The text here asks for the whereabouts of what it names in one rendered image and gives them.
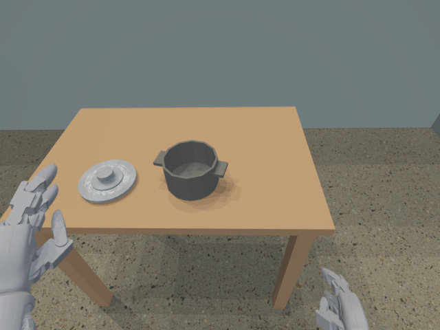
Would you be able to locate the pot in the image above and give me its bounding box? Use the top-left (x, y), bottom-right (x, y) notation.
top-left (153, 140), bottom-right (228, 201)

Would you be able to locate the table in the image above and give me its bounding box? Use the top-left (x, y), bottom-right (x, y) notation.
top-left (0, 107), bottom-right (336, 309)

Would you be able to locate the left robot forearm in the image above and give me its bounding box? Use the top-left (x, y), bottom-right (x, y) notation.
top-left (0, 291), bottom-right (36, 330)

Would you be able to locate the left robot hand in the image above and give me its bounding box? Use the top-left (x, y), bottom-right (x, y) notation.
top-left (0, 164), bottom-right (73, 294)

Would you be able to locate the lid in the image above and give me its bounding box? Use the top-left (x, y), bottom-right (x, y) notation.
top-left (78, 159), bottom-right (137, 203)

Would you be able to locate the knob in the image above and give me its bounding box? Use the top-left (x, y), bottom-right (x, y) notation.
top-left (96, 166), bottom-right (114, 182)

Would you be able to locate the right robot hand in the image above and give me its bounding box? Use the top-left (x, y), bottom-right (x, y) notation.
top-left (316, 268), bottom-right (369, 330)

